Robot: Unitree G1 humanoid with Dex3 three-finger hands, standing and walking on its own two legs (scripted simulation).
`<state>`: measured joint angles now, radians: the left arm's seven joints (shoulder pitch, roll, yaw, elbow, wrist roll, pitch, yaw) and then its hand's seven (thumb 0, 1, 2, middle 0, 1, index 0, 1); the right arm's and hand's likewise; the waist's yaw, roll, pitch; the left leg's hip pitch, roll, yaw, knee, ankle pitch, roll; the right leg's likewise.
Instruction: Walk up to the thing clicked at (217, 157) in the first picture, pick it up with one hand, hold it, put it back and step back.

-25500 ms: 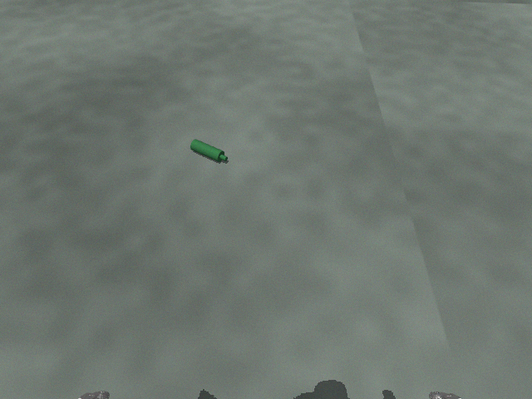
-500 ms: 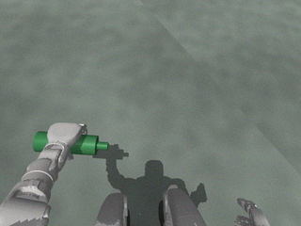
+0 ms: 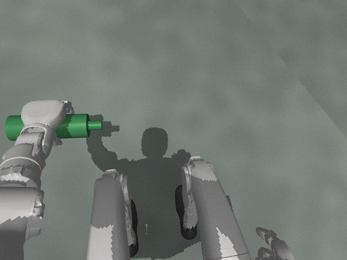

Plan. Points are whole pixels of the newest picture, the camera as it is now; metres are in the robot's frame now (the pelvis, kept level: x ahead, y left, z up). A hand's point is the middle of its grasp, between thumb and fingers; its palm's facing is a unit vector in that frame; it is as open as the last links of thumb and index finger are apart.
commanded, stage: crouch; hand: left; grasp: from above
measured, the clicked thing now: (58, 126) +0.43 +0.24 -0.18
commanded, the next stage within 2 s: lower in 0.96 s
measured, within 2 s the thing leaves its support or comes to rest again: neither
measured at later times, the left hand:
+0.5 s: hand (64, 127) +0.45 +0.25 -0.27, palm faces -0.50 -0.02 -0.87, open 9.1 cm
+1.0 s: hand (68, 126) +0.47 +0.26 -0.32, palm faces -0.49 -0.01 -0.87, open 9.1 cm
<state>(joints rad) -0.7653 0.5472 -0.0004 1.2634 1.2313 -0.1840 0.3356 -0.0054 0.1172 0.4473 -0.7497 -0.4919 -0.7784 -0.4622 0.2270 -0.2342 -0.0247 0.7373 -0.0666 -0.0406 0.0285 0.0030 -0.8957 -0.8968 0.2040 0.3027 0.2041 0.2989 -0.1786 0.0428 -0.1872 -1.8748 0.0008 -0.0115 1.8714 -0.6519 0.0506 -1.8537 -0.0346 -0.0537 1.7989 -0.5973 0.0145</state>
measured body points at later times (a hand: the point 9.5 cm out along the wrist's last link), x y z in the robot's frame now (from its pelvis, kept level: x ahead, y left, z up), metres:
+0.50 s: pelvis +0.00 -0.01 -0.09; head +0.25 +0.04 +0.28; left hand +0.47 +0.25 -0.22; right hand +0.05 -0.29 -0.20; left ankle +0.07 +0.10 -0.46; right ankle +0.09 -0.13 -0.46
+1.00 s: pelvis -0.01 -0.01 -0.14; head +0.26 +0.04 +0.22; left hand +0.49 +0.26 -0.27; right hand +0.01 -0.29 -0.23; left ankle +0.07 +0.10 -0.46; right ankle +0.09 -0.13 -0.46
